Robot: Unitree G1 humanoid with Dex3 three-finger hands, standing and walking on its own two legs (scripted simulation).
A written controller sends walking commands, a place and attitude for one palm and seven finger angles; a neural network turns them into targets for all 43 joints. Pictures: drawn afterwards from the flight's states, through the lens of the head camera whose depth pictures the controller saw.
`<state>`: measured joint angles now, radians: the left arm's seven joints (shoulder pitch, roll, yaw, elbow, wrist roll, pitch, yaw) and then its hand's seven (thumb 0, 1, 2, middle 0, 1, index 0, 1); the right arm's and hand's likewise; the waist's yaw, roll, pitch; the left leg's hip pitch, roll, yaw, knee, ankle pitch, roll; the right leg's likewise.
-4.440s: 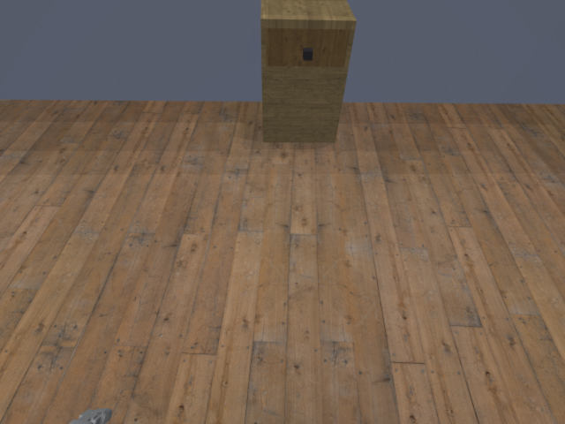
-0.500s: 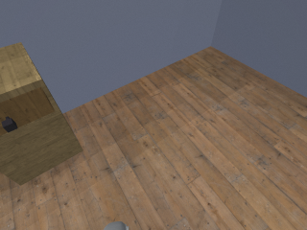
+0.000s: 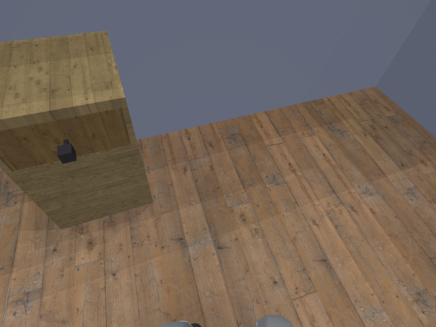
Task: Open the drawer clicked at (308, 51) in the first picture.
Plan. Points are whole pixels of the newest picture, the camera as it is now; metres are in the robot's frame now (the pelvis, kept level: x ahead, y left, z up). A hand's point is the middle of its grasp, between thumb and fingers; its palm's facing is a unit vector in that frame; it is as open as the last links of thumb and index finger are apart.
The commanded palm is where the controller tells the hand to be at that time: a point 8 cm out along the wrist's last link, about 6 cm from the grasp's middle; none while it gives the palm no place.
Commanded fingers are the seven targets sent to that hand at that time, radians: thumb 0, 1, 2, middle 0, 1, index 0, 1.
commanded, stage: turn to face it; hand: left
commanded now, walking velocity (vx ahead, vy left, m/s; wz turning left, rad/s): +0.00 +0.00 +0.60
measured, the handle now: (66, 149) +0.62 +0.52 -0.21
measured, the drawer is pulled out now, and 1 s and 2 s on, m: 0.00 0.00 0.00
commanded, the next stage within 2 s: take the last steps up to it in 0.56 s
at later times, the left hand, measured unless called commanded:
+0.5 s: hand out of the picture +0.05 +0.14 -0.14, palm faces +0.28 -0.92 -0.29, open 7.4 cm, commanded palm none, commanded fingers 0.00 0.90 0.90 -0.20 -0.30 -0.20 -0.30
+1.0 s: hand out of the picture -0.09 +0.15 -0.17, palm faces +0.48 -0.86 -0.19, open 7.4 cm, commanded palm none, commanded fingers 0.00 0.90 0.90 -0.20 -0.30 -0.20 -0.30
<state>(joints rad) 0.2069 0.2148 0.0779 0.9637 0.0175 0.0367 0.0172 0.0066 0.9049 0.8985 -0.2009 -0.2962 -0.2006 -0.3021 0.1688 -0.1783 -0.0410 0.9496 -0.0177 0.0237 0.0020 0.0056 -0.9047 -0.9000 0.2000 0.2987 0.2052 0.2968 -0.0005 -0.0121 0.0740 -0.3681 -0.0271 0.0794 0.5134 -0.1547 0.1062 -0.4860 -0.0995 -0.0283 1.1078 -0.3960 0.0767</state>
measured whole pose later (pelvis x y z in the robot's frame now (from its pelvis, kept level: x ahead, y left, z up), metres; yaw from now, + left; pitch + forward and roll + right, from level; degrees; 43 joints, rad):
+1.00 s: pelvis +0.02 -0.01 +0.01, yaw +25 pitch -2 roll -1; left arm 0.34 0.23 0.04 1.08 0.03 0.03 0.00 0.01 0.90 0.90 -0.20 -0.30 -0.20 -0.30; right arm 0.18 -0.16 -0.01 0.98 -0.01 -0.02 -0.01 0.00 -0.91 -0.90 0.20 0.30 0.20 0.30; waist 0.05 -0.05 0.05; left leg -0.07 -0.02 0.07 0.42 -0.32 0.06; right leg -0.43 -0.10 -0.08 1.07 -0.40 0.04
